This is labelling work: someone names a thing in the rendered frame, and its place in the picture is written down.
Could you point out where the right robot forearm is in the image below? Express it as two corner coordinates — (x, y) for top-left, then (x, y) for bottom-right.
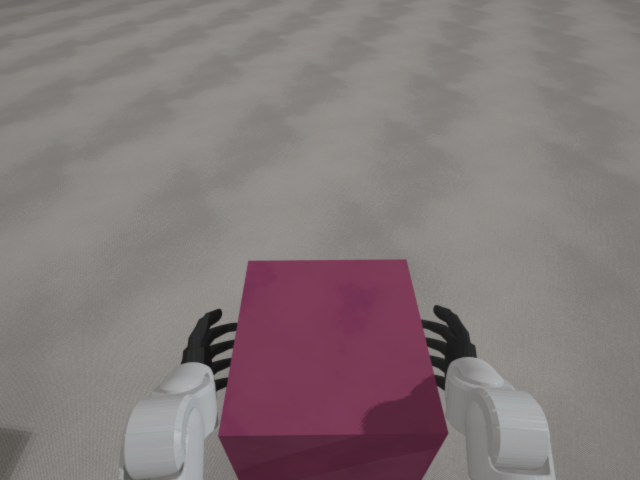
(445, 357), (556, 480)

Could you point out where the robot right hand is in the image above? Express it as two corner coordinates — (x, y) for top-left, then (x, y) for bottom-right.
(421, 305), (477, 391)

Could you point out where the carton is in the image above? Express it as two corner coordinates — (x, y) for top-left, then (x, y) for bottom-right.
(218, 259), (448, 480)

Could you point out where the robot left hand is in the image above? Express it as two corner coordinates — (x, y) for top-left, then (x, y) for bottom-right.
(180, 309), (237, 392)

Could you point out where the left robot forearm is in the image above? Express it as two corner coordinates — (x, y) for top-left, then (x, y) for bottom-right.
(117, 362), (219, 480)

